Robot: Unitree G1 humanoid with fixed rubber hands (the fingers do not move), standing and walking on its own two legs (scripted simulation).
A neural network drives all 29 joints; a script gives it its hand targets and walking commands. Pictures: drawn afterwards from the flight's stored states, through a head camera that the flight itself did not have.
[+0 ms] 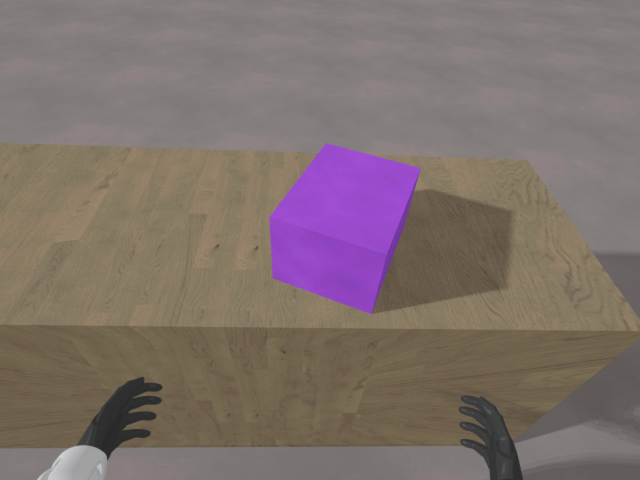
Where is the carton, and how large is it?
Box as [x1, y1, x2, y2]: [269, 143, 420, 313]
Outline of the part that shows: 326,143 269,217 273,278 370,313 402,230 420,168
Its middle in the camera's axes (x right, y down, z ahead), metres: +0.06 -0.04 +0.75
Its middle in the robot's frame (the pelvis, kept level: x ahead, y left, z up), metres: +0.60 -0.04 -0.04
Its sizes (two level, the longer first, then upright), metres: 0.254 0.200 0.160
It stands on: a pedestal, 0.65 m high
